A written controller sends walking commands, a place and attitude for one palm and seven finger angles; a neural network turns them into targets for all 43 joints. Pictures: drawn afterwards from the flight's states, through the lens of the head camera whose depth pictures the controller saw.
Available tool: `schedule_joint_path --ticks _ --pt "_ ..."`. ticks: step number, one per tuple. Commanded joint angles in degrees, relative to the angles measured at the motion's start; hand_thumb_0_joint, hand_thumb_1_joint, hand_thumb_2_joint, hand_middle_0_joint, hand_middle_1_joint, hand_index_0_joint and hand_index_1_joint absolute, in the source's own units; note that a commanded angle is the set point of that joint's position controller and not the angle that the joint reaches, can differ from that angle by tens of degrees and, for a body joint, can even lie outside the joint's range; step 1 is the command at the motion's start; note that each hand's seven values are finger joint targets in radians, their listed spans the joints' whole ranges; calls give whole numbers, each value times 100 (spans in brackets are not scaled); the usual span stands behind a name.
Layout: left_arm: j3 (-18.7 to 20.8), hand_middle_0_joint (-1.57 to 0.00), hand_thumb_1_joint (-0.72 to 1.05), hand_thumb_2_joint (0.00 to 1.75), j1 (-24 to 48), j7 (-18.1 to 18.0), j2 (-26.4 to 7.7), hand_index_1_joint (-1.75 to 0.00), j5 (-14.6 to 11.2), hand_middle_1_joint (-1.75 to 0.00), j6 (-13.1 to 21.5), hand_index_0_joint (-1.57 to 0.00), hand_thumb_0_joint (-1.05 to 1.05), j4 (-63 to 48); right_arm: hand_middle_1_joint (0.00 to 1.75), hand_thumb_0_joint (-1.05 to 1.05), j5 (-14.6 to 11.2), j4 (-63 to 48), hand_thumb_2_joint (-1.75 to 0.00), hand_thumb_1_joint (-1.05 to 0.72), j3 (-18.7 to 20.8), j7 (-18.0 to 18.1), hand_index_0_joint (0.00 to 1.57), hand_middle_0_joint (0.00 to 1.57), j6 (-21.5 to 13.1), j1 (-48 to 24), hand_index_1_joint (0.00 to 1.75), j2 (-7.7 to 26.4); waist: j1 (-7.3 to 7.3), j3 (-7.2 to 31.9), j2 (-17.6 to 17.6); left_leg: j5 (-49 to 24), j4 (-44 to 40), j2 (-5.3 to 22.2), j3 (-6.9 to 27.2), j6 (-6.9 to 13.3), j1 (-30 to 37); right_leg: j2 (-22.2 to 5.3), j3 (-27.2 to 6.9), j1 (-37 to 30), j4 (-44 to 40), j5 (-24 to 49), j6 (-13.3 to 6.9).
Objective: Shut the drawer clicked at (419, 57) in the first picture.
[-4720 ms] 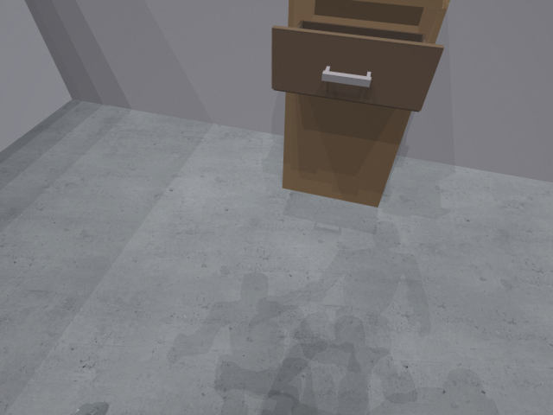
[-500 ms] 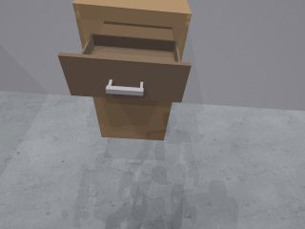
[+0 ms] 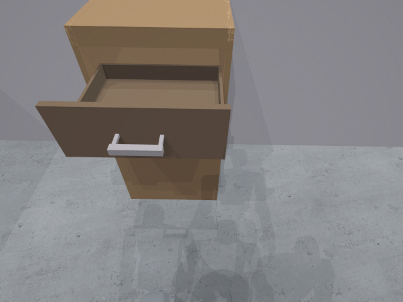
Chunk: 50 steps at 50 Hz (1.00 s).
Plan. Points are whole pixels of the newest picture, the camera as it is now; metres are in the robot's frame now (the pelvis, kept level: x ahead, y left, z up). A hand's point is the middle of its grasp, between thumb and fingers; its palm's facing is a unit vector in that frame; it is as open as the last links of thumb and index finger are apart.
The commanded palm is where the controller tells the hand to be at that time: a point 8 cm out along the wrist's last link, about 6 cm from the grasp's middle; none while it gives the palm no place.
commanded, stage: take the last steps up to it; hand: left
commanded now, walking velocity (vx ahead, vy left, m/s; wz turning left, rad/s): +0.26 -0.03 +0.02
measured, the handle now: (137, 144) +0.46 +0.19 +0.03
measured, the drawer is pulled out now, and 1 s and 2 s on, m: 0.30 0.30 0.30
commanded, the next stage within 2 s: come to a stop and stand still in 0.32 s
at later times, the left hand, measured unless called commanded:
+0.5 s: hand (121, 280) +0.21 +0.21 -0.18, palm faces +0.01 -0.98 -0.18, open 7.4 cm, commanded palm none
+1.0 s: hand (112, 275) +0.22 +0.24 -0.19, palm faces +0.05 -0.96 -0.26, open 7.4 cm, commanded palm none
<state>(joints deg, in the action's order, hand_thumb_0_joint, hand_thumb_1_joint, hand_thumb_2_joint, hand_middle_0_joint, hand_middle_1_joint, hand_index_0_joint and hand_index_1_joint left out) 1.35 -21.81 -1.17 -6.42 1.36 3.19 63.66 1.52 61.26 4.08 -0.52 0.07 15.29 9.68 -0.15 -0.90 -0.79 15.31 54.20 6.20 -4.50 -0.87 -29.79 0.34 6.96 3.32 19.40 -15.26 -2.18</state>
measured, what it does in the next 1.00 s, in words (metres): walks ahead: left foot, then right foot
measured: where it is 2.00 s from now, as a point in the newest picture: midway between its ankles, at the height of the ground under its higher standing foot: outside the picture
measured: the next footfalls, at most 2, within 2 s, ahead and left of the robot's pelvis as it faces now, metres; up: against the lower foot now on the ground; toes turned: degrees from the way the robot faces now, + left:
left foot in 0.18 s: +0.19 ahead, +0.13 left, +0.00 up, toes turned +7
right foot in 0.58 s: +0.25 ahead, -0.13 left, +0.00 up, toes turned -7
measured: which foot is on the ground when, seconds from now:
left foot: up 0.00-0.16, down 0.18-0.64, up 0.66-0.94, down 0.96-1.00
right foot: down 0.00-0.18, up 0.20-0.56, down 0.58-0.96, up 0.98-1.00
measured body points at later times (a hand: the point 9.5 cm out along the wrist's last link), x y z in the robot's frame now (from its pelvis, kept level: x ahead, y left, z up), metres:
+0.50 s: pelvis +0.15 +0.03 +0.00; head +0.17 +0.05 +0.45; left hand +0.21 +0.26 -0.16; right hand +0.17 -0.21 -0.15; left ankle +0.15 +0.13 -0.74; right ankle +0.18 -0.12 -0.70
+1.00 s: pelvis +0.15 +0.04 -0.02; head +0.16 +0.05 +0.42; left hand +0.22 +0.29 -0.17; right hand +0.22 -0.21 -0.16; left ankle +0.14 +0.15 -0.75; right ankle +0.21 -0.11 -0.74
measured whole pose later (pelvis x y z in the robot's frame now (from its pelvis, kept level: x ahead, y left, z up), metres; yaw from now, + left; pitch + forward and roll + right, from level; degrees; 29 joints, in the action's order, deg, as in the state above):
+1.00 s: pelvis +0.15 +0.04 -0.02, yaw +0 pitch -2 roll +0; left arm 2.2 -11.0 -3.6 -11.5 1.0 -3.3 55.7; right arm 1.0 53.1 3.6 1.1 1.4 12.8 11.6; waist 0.0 -3.2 0.8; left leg 18.8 37.6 0.6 -4.3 1.4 -15.2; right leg -6.5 2.8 22.9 40.5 -19.4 1.1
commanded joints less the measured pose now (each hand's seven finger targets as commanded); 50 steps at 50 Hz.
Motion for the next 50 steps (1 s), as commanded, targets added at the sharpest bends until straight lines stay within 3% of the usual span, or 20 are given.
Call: schedule_joint_path --ticks 1,4,7,8,9,10,13,16,21,24,27,32,35,39,44,45,46,47,48,50 --pt "156 -20 90 90 -515 -37 -838 -30 -3 -30 132 -20 0 6 30 0 -28 -527 -90 -90 -52 -80 20 20 -170 -695 30 51 160 -680 679 -181 -860 -30 -151 -10 -212 -1500 -972 288 -807 1703 -669" --pt "174 -20 90 90 -593 -55 -846 -30 14 -30 87 -20 0 103 30 0 -45 -560 -90 -90 -69 -72 20 20 -236 -894 30 13 197 -680 811 -132 -1458 -189 -243 99 416 -1494 -992 328 -549 1976 -585" --pt "192 -20 90 90 -490 -55 -795 -30 -47 -30 38 -20 0 105 30 0 -3 -211 -90 -90 -29 48 20 20 -327 151 30 255 -291 -154 391 -710 -2606 -415 -354 212 2249 -1058 -566 594 1016 2581 -299" --pt "175 -20 90 90 -693 -37 -593 -30 -80 -30 20 -20 0 75 30 0 48 -64 -90 -90 67 125 20 20 -379 822 30 729 -497 461 -391 -1269 -2813 515 725 531 3503 -667 -350 1396 2284 1536 -46" --pt "113 -20 90 90 -875 -9 -312 -30 -112 -30 8 -20 0 -63 30 0 34 11 -90 -90 194 167 20 20 -364 1391 30 1404 -547 954 -1664 -2158 -3260 2004 2519 1155 4225 -59 -5 2394 3997 -1666 184" --pt "148 -20 90 90 -583 -52 -576 -30 -65 -30 -35 -20 0 -138 30 0 -13 27 -90 -90 149 210 20 20 -299 1309 30 1334 -574 945 -1208 -1679 -3674 2172 2740 1366 3834 -123 -537 2617 4819 -2013 103" --pt "203 -20 90 90 5 54 -441 -30 -6 -30 -96 -20 0 -184 30 0 -15 -211 -90 -90 -28 221 20 20 -357 280 30 561 -170 -387 -503 -1100 -4139 1574 1622 1132 2058 -713 -718 2818 5074 -848 197" --pt "185 -20 90 90 -287 76 -264 -30 16 -30 -233 -20 0 -124 30 0 -24 -228 -90 -90 -71 220 20 20 -422 94 30 352 98 -193 -545 -1586 -4191 1132 704 970 1587 -715 -546 2233 4374 -464 286" --pt "186 -20 90 90 224 106 -301 -30 33 -30 -326 -20 0 -430 30 0 -3 -272 -90 -90 -30 211 20 20 -367 148 30 514 56 -298 -627 -1236 -4324 1029 513 1043 1721 -719 -378 2258 3091 -176 380" --pt "116 -20 90 90 587 42 -317 -30 -6 -30 -331 -20 0 -520 30 0 2 -200 -90 -90 -81 241 20 20 -297 139 30 492 18 -283 -652 -2539 -3885 908 416 982 1720 -567 -315 1707 2143 -30 415" --pt "110 -20 90 90 262 -26 -523 -30 -23 -30 -292 -20 0 -380 30 0 -34 -63 -90 -90 -78 257 20 20 -209 66 30 583 244 90 -542 -2585 -3129 599 219 587 2014 -448 -177 794 646 960 441" --pt "256 -20 90 90 561 -129 -1436 -30 -34 -30 -235 -20 0 -455 30 0 -108 23 -90 -90 -61 230 20 20 66 579 30 191 57 398 1392 678 -2003 -356 -216 -125 1433 -1971 -1508 269 519 4762 -498" --pt "342 -20 90 90 603 -210 -1447 -30 3 -30 -306 -20 0 -508 30 0 -109 -116 -90 -90 7 276 20 20 168 332 30 291 246 472 1264 1820 -201 -460 223 -135 732 -2340 -1706 -35 541 5780 -1056" --pt "450 -20 90 90 938 -276 -1442 -30 45 -30 -384 -20 0 -760 30 0 -104 -339 -90 -90 66 234 20 20 279 126 30 318 209 569 874 1620 488 -503 538 -185 533 -2245 -1398 148 498 4777 -1037" --pt "447 -20 90 90 1257 -199 -1463 -30 87 -30 -441 -20 0 -967 30 0 -116 -406 -90 -90 30 175 20 20 200 383 30 215 10 634 1306 965 -1229 -562 201 -165 1333 -1832 -1239 777 397 2626 -700" --pt "345 -20 90 90 1236 -437 -1600 -30 32 -30 -342 -20 0 -1048 30 0 -202 -807 -90 -90 60 151 20 20 -6 699 30 643 -459 1823 410 647 -2546 -507 45 -229 1480 -1803 -1452 -520 1662 4763 -437" --pt "277 -20 90 90 945 -395 -1407 -30 -63 -30 -417 -20 0 -1229 30 0 -131 -978 -90 -90 11 146 20 20 -44 433 30 530 -143 1639 -309 -290 -3389 -383 83 -73 1786 -1288 -807 99 2087 2654 -165" --pt "197 -20 90 90 821 -295 -1026 -30 -106 -30 -485 -20 0 -1198 30 0 -49 -1103 -90 -90 37 150 20 20 -22 235 30 949 -29 1080 -1595 -1149 -3460 344 986 245 1890 -693 -332 1244 2297 190 127" --pt "163 -20 90 90 707 -232 -922 -30 -94 -30 -549 -20 0 -1275 30 0 9 -1353 -90 -90 44 139 20 20 69 -61 30 1117 97 564 -1671 -1520 -3396 898 1340 726 1497 -382 -283 1759 2546 -1144 179" --pt "112 -20 90 90 1015 -182 -892 -30 18 -30 -684 -20 0 -1310 30 0 40 -1481 -90 -90 -15 168 20 20 70 -286 30 1020 -69 -407 -1667 -866 -3744 821 1514 894 507 -132 -688 2030 3699 -1400 136"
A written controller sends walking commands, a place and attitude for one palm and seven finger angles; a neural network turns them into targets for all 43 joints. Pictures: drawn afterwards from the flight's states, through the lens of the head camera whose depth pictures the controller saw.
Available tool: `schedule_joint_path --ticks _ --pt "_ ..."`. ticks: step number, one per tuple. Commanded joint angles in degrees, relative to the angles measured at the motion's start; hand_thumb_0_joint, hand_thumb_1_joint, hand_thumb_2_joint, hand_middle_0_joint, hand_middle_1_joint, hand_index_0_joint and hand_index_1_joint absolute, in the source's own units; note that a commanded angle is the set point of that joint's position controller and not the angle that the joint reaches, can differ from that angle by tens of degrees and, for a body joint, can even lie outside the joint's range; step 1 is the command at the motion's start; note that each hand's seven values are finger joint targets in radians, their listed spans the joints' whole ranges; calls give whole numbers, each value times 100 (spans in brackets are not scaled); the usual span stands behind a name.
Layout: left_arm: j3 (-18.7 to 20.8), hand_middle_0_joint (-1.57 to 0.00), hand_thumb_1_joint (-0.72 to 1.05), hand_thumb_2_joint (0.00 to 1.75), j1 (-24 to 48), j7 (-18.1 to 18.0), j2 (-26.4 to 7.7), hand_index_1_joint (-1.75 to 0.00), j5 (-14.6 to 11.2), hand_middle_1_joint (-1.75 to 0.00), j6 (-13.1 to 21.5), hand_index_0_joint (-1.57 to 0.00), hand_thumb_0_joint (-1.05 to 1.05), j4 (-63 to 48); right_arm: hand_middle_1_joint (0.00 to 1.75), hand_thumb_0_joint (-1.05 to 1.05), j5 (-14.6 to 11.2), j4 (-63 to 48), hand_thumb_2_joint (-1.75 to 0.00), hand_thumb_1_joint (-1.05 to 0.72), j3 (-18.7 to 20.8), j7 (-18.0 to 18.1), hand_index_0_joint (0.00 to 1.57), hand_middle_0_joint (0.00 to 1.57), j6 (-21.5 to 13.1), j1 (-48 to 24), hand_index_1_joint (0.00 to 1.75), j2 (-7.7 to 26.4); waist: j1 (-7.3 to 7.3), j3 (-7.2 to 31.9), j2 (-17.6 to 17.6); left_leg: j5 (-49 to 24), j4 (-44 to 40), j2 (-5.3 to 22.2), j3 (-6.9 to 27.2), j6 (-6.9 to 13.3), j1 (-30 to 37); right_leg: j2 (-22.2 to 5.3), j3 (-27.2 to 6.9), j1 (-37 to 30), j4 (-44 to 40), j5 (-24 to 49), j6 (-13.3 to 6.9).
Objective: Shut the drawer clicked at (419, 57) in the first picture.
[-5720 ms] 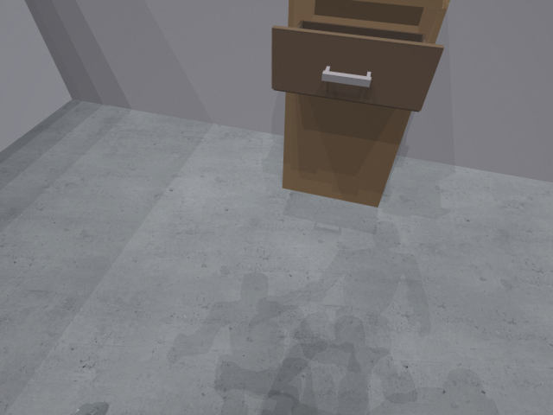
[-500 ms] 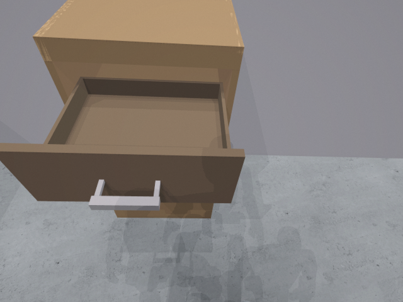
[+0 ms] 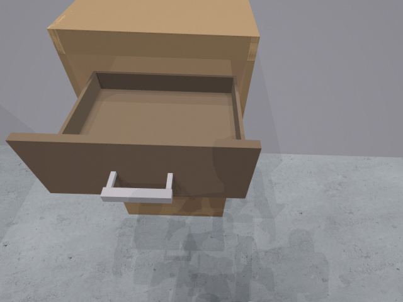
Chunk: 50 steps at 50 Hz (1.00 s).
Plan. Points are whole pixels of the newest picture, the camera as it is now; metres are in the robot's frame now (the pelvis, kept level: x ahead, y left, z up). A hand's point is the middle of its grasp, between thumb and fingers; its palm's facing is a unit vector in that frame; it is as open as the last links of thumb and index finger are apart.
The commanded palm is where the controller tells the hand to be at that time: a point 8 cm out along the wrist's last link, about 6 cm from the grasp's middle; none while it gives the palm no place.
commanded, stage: come to a stop and stand still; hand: left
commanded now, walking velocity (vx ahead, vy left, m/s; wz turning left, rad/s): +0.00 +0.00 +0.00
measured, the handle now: (139, 186) +0.31 +0.15 +0.06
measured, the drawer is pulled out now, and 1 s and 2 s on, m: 0.30 0.30 0.30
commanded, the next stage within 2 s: look again from close up in 1.26 s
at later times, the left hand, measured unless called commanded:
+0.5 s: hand out of the picture +0.00 +0.21 -0.15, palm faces +0.01 -0.98 -0.22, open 7.4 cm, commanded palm none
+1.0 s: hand out of the picture +0.05 +0.19 -0.15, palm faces +0.00 -0.97 -0.24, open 7.3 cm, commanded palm none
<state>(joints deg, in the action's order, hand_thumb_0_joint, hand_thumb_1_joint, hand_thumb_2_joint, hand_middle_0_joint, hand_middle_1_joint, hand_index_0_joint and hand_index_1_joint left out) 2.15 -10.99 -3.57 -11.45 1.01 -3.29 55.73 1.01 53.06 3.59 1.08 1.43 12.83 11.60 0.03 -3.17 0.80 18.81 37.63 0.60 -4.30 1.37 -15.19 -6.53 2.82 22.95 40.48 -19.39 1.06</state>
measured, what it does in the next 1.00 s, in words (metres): steps on the spot: right foot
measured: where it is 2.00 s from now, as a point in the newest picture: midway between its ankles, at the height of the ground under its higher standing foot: outside the picture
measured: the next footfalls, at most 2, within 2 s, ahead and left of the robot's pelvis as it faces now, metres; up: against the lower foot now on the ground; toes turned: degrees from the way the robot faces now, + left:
right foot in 0.14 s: +0.06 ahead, -0.09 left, +0.00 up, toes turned -1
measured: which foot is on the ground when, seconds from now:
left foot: down 0.00-1.00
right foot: up 0.00-0.12, down 0.14-1.00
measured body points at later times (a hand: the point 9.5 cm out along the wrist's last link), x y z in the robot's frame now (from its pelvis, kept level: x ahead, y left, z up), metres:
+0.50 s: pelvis -0.01 +0.04 +0.02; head -0.01 +0.02 +0.47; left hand +0.00 +0.26 -0.13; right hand -0.02 -0.20 -0.14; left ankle -0.01 +0.10 -0.72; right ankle +0.02 -0.09 -0.72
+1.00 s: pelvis +0.02 +0.01 +0.02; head +0.02 +0.00 +0.47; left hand +0.05 +0.24 -0.13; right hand +0.02 -0.20 -0.15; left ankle -0.01 +0.10 -0.72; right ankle +0.02 -0.09 -0.72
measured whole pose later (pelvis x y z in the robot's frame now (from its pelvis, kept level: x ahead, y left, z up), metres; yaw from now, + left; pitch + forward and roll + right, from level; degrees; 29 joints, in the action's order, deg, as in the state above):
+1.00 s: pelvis +0.02 +0.01 +0.02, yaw -1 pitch -1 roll +1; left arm -0.8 -16.0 -2.8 -8.7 0.6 0.0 60.7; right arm 0.5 62.9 -0.2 1.9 -1.3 16.9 9.0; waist -0.4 -0.4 -1.5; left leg 15.8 23.5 -1.2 -6.1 2.3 -7.2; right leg 0.6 -0.3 11.6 26.9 -14.6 -1.2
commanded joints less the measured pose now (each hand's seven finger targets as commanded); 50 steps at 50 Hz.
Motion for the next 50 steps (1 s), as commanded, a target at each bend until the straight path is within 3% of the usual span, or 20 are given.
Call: schedule_joint_path --ticks 1,2,4,5,6,7,8,10,11,12,13,14,15,17,19,35,42,50 --pt "45 -20 90 90 -190 86 -398 -30 25 -30 -3 -20 0 -525 30 0 90 -679 -90 -90 -30 10 20 20 -46 -286 30 743 81 -516 -1497 -1062 -1994 1283 1296 713 -1233 514 -362 31 1705 -774 -204" --pt "29 -20 90 90 -336 113 -404 -30 -9 -30 52 -20 0 -525 30 0 95 -724 -90 -90 -67 -8 20 20 -54 -394 30 704 156 -657 -1194 -981 -1945 1231 1224 733 -1222 509 -283 -48 1396 -740 -200" --pt "12 -20 90 90 -619 151 -381 -30 -3 -30 127 -20 0 -492 30 0 92 -733 -90 -90 -69 -7 20 20 -65 -255 30 735 208 -554 -608 -851 -1792 1187 1155 711 -851 536 -130 -358 288 -468 -197" --pt "-12 -20 90 90 -855 151 -352 -30 2 -30 176 -20 0 -450 30 0 59 -731 -90 -90 -85 -1 20 20 -69 -198 30 756 264 -349 -383 -455 -1586 1090 1115 595 -736 530 -234 -662 -476 -45 -233" --pt "-26 -20 90 90 -962 137 -429 -30 31 -30 240 -20 0 -446 30 0 1 -741 -90 -90 -105 -7 20 20 -69 -139 30 645 219 -280 34 236 -1347 752 995 378 -698 400 -762 -696 -1289 234 -349" --pt "-64 -20 90 90 -815 142 -590 -30 48 -30 318 -20 0 -501 30 0 -46 -722 -90 -90 -127 -16 20 20 -42 80 30 528 -26 -241 383 711 -1089 318 648 141 -405 -95 -1548 -241 -1852 -223 -617" --pt "-73 -20 90 90 -628 168 -756 -30 57 -30 336 -20 0 -608 30 0 -34 -642 -90 -90 -126 -47 20 20 -31 346 30 469 -248 -92 143 603 -1032 61 515 57 249 -320 -1885 309 -2116 -837 -800" --pt "-34 -20 90 90 -328 162 -802 -30 38 -30 346 -20 0 -677 30 0 -16 -481 -90 -90 -108 -44 20 20 14 597 30 479 -351 -147 1079 469 -891 114 440 53 669 -200 -1737 784 -2316 -1566 -739" --pt "-33 -20 90 90 -319 149 -734 -30 40 -30 340 -20 0 -699 30 0 -12 -414 -90 -90 -105 -50 20 20 -2 701 30 491 -371 -147 1167 317 -933 141 451 64 779 -137 -1616 840 -2282 -1526 -671" --pt "-39 -20 90 90 -360 146 -674 -30 33 -30 333 -20 0 -704 30 0 -11 -358 -90 -90 -118 -52 20 20 -32 769 30 485 -366 -149 938 293 -1123 210 509 88 772 -43 -1474 815 -2174 -1411 -604" --pt "-44 -20 90 90 -433 147 -601 -30 23 -30 320 -20 0 -692 30 0 0 -323 -90 -90 -135 -53 20 20 -75 759 30 487 -321 -204 452 414 -1491 340 682 127 561 114 -1272 650 -1951 -1133 -514" --pt "-44 -20 90 90 -581 152 -534 -30 17 -30 299 -20 0 -655 30 0 17 -314 -90 -90 -126 -48 20 20 -129 665 30 454 -198 -231 -225 710 -1965 496 925 186 242 302 -1064 319 -1698 -731 -443" --pt "-48 -20 90 90 -735 149 -479 -30 14 -30 291 -20 0 -612 30 0 22 -329 -90 -90 -133 -40 20 20 -165 537 30 516 -93 -201 -519 976 -2299 674 1169 227 -104 421 -845 -91 -1391 -243 -399" --pt "-69 -20 90 90 -977 153 -376 -30 32 -30 306 -20 0 -456 30 0 2 -306 -90 -90 -155 -31 20 20 -208 338 30 550 80 -153 -402 1024 -2469 733 1219 265 -394 445 -713 -548 -1284 210 -370" --pt "-81 -20 90 90 -1022 162 -389 -30 25 -30 323 -20 0 -358 30 0 -5 -195 -90 -90 -186 -28 20 20 -239 424 30 509 93 -43 -359 876 -2501 662 1169 253 -337 401 -750 -704 -1385 304 -395" --pt "-184 -20 90 90 -845 107 -248 -30 -46 -30 400 -20 0 209 30 0 -42 648 -90 -90 -307 65 20 20 -333 918 30 304 -15 52 -133 -1085 -1968 595 727 160 430 152 -864 -882 -1656 1265 -408" --pt "-194 -20 90 90 -794 88 -243 -30 -51 -30 420 -20 0 290 30 0 -45 800 -90 -90 -318 90 20 20 -336 896 30 250 -56 99 -79 -1521 -1818 597 618 123 680 121 -926 -919 -1679 1665 -415" --pt "-198 -20 90 90 -786 90 -294 -30 -54 -30 445 -20 0 313 30 0 -47 880 -90 -90 -318 87 20 20 -326 791 30 241 -60 32 -59 -1479 -1812 570 550 89 777 87 -980 -967 -1798 1871 -432"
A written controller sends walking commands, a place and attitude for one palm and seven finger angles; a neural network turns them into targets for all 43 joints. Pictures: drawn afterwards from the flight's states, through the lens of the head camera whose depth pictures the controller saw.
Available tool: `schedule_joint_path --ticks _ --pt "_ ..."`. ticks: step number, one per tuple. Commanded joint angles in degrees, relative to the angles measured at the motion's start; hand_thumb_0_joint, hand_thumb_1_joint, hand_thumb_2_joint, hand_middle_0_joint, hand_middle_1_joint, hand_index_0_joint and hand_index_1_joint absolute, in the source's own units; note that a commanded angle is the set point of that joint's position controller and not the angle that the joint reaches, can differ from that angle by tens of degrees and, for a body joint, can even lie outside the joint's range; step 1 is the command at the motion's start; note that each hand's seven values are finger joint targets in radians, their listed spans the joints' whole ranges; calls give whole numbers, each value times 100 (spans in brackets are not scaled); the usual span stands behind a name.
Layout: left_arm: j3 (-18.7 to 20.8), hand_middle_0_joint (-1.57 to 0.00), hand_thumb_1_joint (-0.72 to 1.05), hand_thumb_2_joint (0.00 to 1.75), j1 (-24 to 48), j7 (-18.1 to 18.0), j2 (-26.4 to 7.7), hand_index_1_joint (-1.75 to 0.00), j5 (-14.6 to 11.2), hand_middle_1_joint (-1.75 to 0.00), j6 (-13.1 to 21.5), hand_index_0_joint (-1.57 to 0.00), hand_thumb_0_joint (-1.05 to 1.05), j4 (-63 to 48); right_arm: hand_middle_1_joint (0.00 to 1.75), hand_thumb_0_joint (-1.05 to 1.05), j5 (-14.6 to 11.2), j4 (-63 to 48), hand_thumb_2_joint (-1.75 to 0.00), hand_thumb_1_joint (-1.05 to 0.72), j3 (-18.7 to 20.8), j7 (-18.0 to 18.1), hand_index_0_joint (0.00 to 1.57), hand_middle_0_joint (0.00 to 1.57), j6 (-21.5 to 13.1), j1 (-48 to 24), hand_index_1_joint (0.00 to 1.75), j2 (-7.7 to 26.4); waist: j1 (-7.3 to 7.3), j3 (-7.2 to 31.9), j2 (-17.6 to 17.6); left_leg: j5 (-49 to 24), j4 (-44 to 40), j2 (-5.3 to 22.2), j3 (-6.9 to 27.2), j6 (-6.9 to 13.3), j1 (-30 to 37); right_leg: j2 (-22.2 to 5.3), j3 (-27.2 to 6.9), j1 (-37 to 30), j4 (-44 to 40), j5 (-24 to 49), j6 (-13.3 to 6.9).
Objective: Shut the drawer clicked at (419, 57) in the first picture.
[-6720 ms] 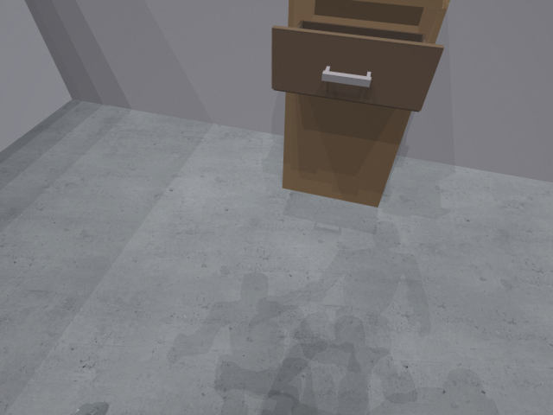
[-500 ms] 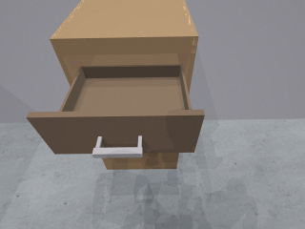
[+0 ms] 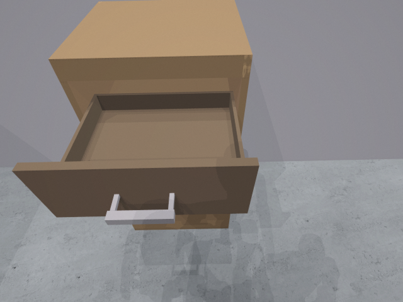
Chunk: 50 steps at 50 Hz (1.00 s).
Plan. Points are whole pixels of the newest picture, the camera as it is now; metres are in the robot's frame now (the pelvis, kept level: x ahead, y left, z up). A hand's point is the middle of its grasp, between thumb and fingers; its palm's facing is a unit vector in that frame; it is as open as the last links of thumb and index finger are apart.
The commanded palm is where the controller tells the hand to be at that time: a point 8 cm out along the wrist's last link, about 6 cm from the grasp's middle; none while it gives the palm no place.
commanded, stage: come to a stop and stand still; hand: left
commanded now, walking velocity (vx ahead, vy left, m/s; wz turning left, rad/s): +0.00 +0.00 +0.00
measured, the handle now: (142, 207) +0.29 +0.14 +0.04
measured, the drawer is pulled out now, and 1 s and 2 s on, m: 0.30 0.30 0.30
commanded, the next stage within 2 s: look again from close up in 0.26 s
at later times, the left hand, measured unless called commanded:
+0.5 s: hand out of the picture +0.01 +0.15 -0.17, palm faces +0.03 -0.98 -0.21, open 7.3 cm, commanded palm none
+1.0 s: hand out of the picture +0.05 +0.16 -0.14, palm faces +0.17 -0.96 -0.24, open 7.2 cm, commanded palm +0.10 +0.19 -0.06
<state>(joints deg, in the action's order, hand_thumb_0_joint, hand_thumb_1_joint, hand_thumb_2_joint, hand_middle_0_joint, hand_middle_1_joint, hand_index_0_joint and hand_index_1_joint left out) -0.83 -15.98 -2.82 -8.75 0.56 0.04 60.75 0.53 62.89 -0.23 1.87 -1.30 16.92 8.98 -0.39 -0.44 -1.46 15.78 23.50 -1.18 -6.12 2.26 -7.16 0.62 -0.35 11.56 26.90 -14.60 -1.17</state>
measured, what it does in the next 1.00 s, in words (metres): stands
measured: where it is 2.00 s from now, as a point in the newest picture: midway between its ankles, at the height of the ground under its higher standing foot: outside the picture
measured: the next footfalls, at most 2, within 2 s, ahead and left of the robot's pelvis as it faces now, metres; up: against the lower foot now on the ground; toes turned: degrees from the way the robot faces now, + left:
none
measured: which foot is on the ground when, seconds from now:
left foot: down 0.00-1.00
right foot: down 0.00-1.00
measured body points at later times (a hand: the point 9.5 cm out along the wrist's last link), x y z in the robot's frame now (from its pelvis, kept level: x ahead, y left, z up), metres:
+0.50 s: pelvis +0.01 -0.02 +0.00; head +0.02 -0.03 +0.45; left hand +0.01 +0.20 -0.15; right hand +0.00 -0.23 -0.16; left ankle -0.03 +0.09 -0.74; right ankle +0.00 -0.11 -0.74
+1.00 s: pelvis +0.01 -0.03 +0.00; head +0.02 -0.03 +0.45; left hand +0.04 +0.21 -0.12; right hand +0.01 -0.25 -0.16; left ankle -0.03 +0.09 -0.74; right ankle +0.00 -0.11 -0.74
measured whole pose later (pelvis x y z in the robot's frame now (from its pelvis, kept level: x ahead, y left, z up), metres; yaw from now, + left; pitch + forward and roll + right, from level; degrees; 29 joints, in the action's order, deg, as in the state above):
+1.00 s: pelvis +0.01 -0.03 +0.00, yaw +1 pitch +0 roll +0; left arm -0.3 -27.2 -5.4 -9.7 -4.7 -2.7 34.8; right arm -1.1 57.9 -0.6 3.9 -6.4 21.1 8.5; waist 0.2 -0.8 -0.7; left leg 17.2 26.0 1.2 -3.6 -0.2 -8.8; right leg 2.9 1.5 11.7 26.8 -15.0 -3.3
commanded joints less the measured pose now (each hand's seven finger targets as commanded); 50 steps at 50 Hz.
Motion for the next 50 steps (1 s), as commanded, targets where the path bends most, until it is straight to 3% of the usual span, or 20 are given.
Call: schedule_joint_path --ticks 1,9,13,14,19,28,29,33,34,37,39,45,46,47,48,49,50 --pt "99 -20 90 90 -303 14 -567 -30 -11 -30 118 -20 0 -183 30 0 4 -98 -90 -90 60 10 20 20 -51 371 30 505 -23 -199 154 -1204 -383 750 728 -9 16 -639 -687 147 -456 1460 -221" --pt "87 -20 90 90 -316 25 -590 -30 -23 -30 129 -20 0 -132 30 0 -3 -18 -90 -90 45 15 20 20 -52 351 30 475 -18 -251 69 -1117 -447 747 714 -26 35 -632 -683 73 -587 1458 -230" --pt "81 -20 90 90 -366 24 -597 -30 -19 -30 140 -20 0 -105 30 0 -4 13 -90 -90 40 9 20 20 -42 376 30 470 -17 -249 199 -925 -436 740 686 -44 35 -656 -693 76 -651 1360 -227" --pt "77 -20 90 90 -346 32 -577 -30 -24 -30 130 -20 0 -106 30 0 -5 27 -90 -90 37 12 20 20 -36 360 30 456 -18 -358 65 -852 -476 729 684 -40 -25 -627 -720 125 -689 1276 -237" --pt "81 -20 90 90 -410 30 -568 -30 -28 -30 149 -20 0 -87 30 0 -9 73 -90 -90 39 15 20 20 -53 433 30 421 -13 -210 127 -915 -448 729 670 -42 26 -627 -711 6 -695 1387 -243" --pt "80 -20 90 90 -490 15 -517 -30 -23 -30 155 -20 0 -29 30 0 -12 161 -90 -90 31 26 20 20 -50 536 30 333 -3 -348 266 -826 -412 723 661 -60 -88 -635 -706 33 -732 1340 -243" --pt "73 -20 90 90 -523 21 -502 -30 -33 -30 153 -20 0 -31 30 0 -14 168 -90 -90 28 26 20 20 -49 521 30 326 6 -359 125 -784 -434 706 650 -53 -90 -626 -719 36 -774 1295 -243" --pt "80 -20 90 90 -544 9 -504 -30 -24 -30 168 -20 0 -27 30 0 -15 191 -90 -90 37 30 20 20 -58 594 30 294 -12 -251 216 -887 -372 719 641 -71 -49 -642 -701 -14 -718 1473 -246" --pt "75 -20 90 90 -545 15 -485 -30 -39 -30 161 -20 0 -33 30 0 -10 205 -90 -90 33 35 20 20 -61 580 30 290 -1 -271 79 -880 -404 721 643 -61 -49 -619 -707 -3 -732 1422 -252" --pt "79 -20 90 90 -575 7 -489 -30 -26 -30 167 -20 0 -24 30 0 -19 204 -90 -90 33 34 20 20 -66 606 30 267 0 -289 226 -900 -367 725 640 -67 -82 -627 -704 -12 -726 1472 -237" --pt "77 -20 90 90 -574 11 -452 -30 -36 -30 155 -20 0 -24 30 0 -15 219 -90 -90 33 43 20 20 -63 578 30 248 2 -388 78 -861 -407 721 648 -60 -99 -602 -720 48 -758 1383 -246" --pt "75 -20 90 90 -612 5 -453 -30 -27 -30 155 -20 0 -39 30 0 -17 213 -90 -90 43 37 20 20 -67 591 30 251 12 -398 127 -828 -355 715 642 -58 -118 -606 -716 80 -776 1294 -218" --pt "173 -20 90 90 -974 -199 -695 -30 62 -30 298 -20 0 261 30 0 -47 -223 -90 -90 78 -15 20 20 -77 -171 30 499 260 -699 518 -441 943 702 306 -282 -1025 -1057 -944 -144 -571 4181 270" --pt "504 -22 90 90 3110 -50 -1773 -32 -1226 -32 1547 -22 0 -8332 30 0 -321 -2372 -90 -90 189 263 20 20 -951 -144 30 1632 -456 2251 -650 -1329 -6 87 561 -13 534 -550 -665 -740 -120 2783 -37" --pt "598 -24 90 90 1000 -367 -1444 -34 -710 -34 1274 -24 0 -7248 30 0 -186 -2090 -90 -90 135 437 20 20 -1412 -639 30 1103 97 2401 -1696 -2091 33 166 446 17 698 -187 -367 -722 109 1693 -233" --pt "-48 -26 90 90 -650 -585 -350 -37 -831 -37 485 -26 0 -6181 30 0 -314 -2106 -90 -90 216 353 20 20 -1627 -578 30 914 -83 1516 -1296 -2147 94 333 662 -135 77 -181 99 -157 46 940 -123" --pt "-411 -28 90 90 -677 -488 282 -39 -985 -39 402 -28 0 -6111 30 0 -350 -1928 -90 -90 167 317 20 20 -1668 -462 30 1077 -140 680 -439 -1628 224 315 676 -118 -208 -172 330 344 4 771 -22"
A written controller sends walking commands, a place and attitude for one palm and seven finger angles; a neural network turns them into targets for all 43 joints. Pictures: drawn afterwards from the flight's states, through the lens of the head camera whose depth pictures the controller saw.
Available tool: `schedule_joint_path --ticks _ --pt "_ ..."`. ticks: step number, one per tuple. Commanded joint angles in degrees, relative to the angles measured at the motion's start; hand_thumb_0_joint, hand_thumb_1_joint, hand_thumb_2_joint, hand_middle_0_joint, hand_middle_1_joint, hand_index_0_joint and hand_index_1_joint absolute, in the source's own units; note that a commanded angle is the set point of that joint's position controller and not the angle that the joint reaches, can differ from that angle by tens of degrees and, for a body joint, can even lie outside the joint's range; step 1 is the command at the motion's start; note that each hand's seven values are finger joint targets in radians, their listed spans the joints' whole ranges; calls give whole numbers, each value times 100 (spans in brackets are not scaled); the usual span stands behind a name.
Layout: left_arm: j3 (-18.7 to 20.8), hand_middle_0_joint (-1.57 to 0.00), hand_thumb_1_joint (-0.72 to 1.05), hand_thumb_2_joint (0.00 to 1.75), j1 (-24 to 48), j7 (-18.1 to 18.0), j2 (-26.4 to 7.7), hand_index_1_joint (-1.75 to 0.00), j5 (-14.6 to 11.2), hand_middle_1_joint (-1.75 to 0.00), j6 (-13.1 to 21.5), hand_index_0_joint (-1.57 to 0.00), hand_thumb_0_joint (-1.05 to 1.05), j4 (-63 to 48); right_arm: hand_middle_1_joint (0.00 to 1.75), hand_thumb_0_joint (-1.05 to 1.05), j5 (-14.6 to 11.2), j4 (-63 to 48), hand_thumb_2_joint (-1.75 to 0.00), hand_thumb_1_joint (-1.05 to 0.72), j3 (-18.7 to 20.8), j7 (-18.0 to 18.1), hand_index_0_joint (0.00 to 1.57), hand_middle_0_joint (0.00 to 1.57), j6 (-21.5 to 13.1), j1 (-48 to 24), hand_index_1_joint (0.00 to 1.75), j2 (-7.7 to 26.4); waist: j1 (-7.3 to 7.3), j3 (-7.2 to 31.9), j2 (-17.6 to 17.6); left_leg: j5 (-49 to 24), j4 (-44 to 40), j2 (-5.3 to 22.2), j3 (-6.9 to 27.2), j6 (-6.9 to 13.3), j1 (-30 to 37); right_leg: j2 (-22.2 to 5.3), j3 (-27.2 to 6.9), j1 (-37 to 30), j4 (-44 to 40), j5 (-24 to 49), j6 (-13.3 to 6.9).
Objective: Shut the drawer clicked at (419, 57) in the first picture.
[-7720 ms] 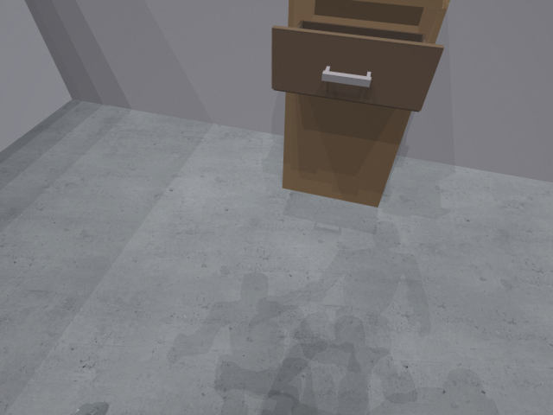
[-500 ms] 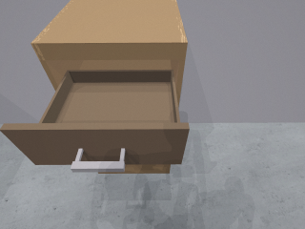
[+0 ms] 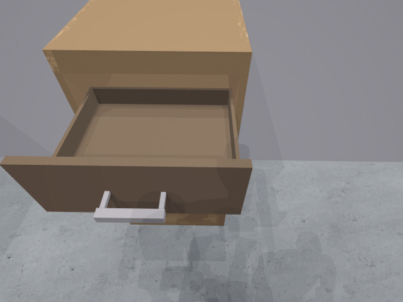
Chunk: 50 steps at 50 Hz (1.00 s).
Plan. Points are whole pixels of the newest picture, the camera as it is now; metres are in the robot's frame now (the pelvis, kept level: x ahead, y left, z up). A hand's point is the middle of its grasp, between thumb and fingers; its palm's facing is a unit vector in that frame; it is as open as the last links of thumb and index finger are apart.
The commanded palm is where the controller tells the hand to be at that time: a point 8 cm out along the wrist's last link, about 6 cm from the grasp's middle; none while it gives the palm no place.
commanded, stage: raise the hand and make a fist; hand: left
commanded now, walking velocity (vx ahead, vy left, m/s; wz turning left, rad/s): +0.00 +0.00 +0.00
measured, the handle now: (132, 206) +0.29 +0.16 +0.04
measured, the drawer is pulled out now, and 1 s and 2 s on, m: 0.30 0.30 0.30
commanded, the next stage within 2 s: bring the fist close to the handle in 1.82 s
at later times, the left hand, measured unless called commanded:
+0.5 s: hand out of the picture +0.12 +0.16 +0.01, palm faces +0.09 -1.00 +0.00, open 5.2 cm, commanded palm +0.09 +0.20 +0.01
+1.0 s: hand (109, 295) +0.13 +0.15 +0.08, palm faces +0.06 -1.00 -0.04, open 3.1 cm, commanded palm +0.07 +0.19 +0.09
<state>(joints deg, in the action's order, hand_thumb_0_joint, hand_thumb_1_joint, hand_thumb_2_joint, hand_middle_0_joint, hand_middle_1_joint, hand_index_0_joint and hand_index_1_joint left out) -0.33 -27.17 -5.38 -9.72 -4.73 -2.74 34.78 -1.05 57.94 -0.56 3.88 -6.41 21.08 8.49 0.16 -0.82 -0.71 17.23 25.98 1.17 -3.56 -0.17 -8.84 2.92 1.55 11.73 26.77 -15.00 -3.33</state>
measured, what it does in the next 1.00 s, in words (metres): stands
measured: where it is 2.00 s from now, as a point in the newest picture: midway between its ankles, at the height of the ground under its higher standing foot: outside the picture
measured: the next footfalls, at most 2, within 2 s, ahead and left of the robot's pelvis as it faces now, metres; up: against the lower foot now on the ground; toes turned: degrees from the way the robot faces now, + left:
none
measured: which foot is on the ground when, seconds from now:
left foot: down 0.00-1.00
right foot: down 0.00-1.00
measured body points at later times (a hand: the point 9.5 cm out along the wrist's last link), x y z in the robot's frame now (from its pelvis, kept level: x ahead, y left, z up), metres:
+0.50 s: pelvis -0.03 +0.01 -0.07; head +0.00 +0.01 +0.38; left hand +0.11 +0.21 +0.02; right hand +0.23 -0.16 -0.10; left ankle -0.04 +0.12 -0.74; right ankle -0.01 -0.08 -0.74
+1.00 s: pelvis -0.01 +0.02 -0.05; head -0.01 +0.00 +0.40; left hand +0.12 +0.20 +0.08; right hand +0.19 -0.21 -0.10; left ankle -0.04 +0.12 -0.74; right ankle -0.01 -0.08 -0.74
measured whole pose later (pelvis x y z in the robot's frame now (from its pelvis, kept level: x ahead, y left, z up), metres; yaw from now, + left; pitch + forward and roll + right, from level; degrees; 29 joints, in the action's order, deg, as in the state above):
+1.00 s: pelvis -0.01 +0.02 -0.05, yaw +3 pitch +7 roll -1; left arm -4.5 -47.6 3.8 -9.7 -8.3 14.4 -33.1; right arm -2.9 26.6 1.5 1.3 -12.9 15.4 14.2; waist 0.7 7.1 -2.7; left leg 28.5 52.7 -0.5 -0.8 1.6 -30.7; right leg 0.2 4.7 31.5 51.4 -26.5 -2.0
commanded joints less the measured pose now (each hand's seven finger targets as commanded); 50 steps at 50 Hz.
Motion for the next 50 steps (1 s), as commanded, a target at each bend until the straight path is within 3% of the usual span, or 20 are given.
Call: schedule_joint_path --ticks 1,2,3,4,6,8,9,11,13,14,16,19,22,27,29,31,33,41,46,50 --pt "-455 -30 90 90 787 -140 214 -41 -579 -41 946 -30 0 -3935 30 0 -187 -1716 -90 -90 255 92 20 20 -1280 -1017 30 1251 -348 81 129 -1171 185 17 540 225 -365 -397 132 839 -47 550 267" --pt "-311 -32 90 90 791 -17 67 -43 -572 -43 1245 -32 0 -3922 30 0 -78 -1895 -90 -90 323 57 20 20 -1377 -970 30 1359 -462 67 823 -701 452 -55 532 271 -651 -397 161 1250 -5 69 316" --pt "-235 -34 90 90 340 151 204 -45 -593 -45 1544 -34 0 -3592 30 0 9 -2088 -90 -90 389 12 20 20 -1425 -984 30 1342 -398 65 1313 -379 712 -105 527 252 -1065 -390 179 1573 129 -387 340" --pt "-168 -36 90 90 -551 393 356 -47 -680 -47 1859 -36 0 -3319 30 0 4 -2324 -90 -90 442 -89 20 20 -1464 -1124 30 1290 -100 116 1239 -247 869 -149 471 175 -1428 -405 154 1554 315 -556 297" --pt "-133 -40 90 90 -1560 986 581 -52 -832 -52 2673 -40 0 -3178 30 0 31 -2755 -90 -90 479 -295 20 20 -1442 -1364 30 1241 206 408 1541 -175 1305 -229 363 44 -2146 -384 171 1612 968 -435 256" --pt "121 -44 90 90 -1813 1613 333 -56 -871 -56 3519 -44 0 -3353 30 0 63 -3105 -90 -90 566 -532 20 20 -1308 -1521 30 1279 253 638 1216 -206 1818 -307 280 -46 -2610 -419 42 1664 1515 136 207" --pt "443 -46 90 90 -1992 1721 -58 -58 -725 -58 3733 -46 0 -3254 30 0 42 -3232 -90 -90 626 -626 20 20 -1196 -1558 30 1286 336 762 704 -220 2023 -341 212 -54 -2765 -478 -104 1642 1700 312 154" --pt "376 -50 90 90 -1348 1736 -351 -62 -495 -62 4058 -50 0 -4746 30 0 56 -3676 -90 -90 593 -689 20 20 -1083 -1643 30 1205 385 1459 -53 -451 2233 -292 122 86 -2796 -418 -131 1721 2177 394 81" --pt "344 -54 90 90 -1007 1538 -393 -67 -509 -67 4011 -54 0 -5664 30 0 60 -3878 -90 -90 558 -653 20 20 -972 -1507 30 1126 259 1771 -702 -636 2384 -231 220 150 -2577 -353 -118 1989 2364 417 41" --pt "424 -56 90 90 -955 1355 -432 -69 -542 -69 3897 -56 0 -5968 30 0 55 -3878 -90 -90 549 -620 20 20 -872 -1386 30 1114 174 1672 -674 -555 2396 -189 288 157 -2563 -307 -51 2156 2355 272 54" --pt "115 -60 90 90 -870 1153 -97 -73 -588 -73 3687 -60 0 -6243 30 0 12 -4036 -90 -90 469 -559 20 20 -749 -1310 30 1094 -64 1405 -482 -334 2457 -153 438 190 -2602 -263 18 2433 2286 73 79" --pt "-313 -66 90 90 -322 1115 -23 -80 -448 -80 3462 -66 0 -6618 30 0 -17 -4152 -90 -90 351 -469 20 20 -671 -1206 30 1172 -358 1212 -423 13 2601 -119 560 246 -2702 -263 6 2765 2211 -237 127" --pt "-562 -72 90 90 -598 1345 -39 -86 -405 -86 3061 -72 0 -6502 30 0 -62 -4238 -90 -90 282 -395 20 20 -660 -1124 30 1171 -337 1300 -238 155 2546 -107 618 251 -2757 -264 -2 2590 2080 -397 147" --pt "-105 -82 90 90 -1194 1447 -303 -97 -516 -97 2234 -82 0 -6517 30 0 -150 -4318 -90 -90 208 -276 20 20 -572 -1284 30 1029 10 1649 100 -51 2266 -131 588 224 -2682 -303 21 1853 1904 -259 188" --pt "191 -86 90 90 -1333 1298 -438 -101 -549 -101 2015 -86 0 -6442 30 0 -171 -4263 -90 -90 194 -227 20 20 -553 -1382 30 976 133 1525 189 -106 2131 -122 580 194 -2666 -296 86 1714 1869 -252 191" --pt "122 -90 90 90 -1561 1157 -259 -106 -630 -106 2003 -90 0 -6838 30 0 -160 -4281 -90 -90 163 -239 20 20 -626 -1402 30 898 198 1547 188 -247 2037 -112 573 188 -2562 -318 130 1556 1856 -118 192" --pt "-6 -94 90 90 -1605 1059 -168 -110 -623 -110 2091 -94 0 -7110 30 0 -150 -4255 -90 -90 152 -255 20 20 -727 -1387 30 905 147 1346 299 -233 1988 -94 570 192 -2551 -315 175 1638 1824 -164 210" --pt "-262 -110 90 90 -1852 971 -224 -127 -460 -127 2337 -110 0 -7698 30 0 -160 -4207 -90 -90 226 -284 20 20 -1063 -1189 30 1013 35 1204 67 -118 1996 -116 504 238 -2341 -396 56 1695 1638 -397 219" --pt "-168 -120 90 90 -2401 906 -261 -138 -414 -138 2157 -120 0 -8066 30 0 -174 -4231 -90 -90 269 -301 20 20 -1030 -1200 30 946 171 1348 68 -676 1907 -111 463 243 -2087 -408 119 1325 1673 430 220" --pt "-189 -128 90 90 -2446 934 -260 -147 -427 -147 2009 -128 0 -8267 30 0 -188 -4238 -90 -90 224 -286 20 20 -986 -1301 30 929 144 956 150 -675 1813 -108 456 262 -2002 -408 117 1314 1500 512 239"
